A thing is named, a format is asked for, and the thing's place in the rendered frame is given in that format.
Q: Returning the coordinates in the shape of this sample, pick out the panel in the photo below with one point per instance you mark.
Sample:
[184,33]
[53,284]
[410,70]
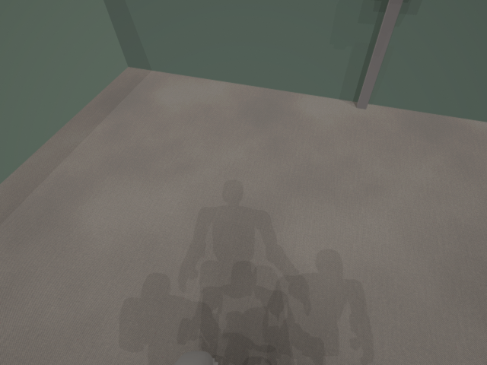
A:
[380,48]

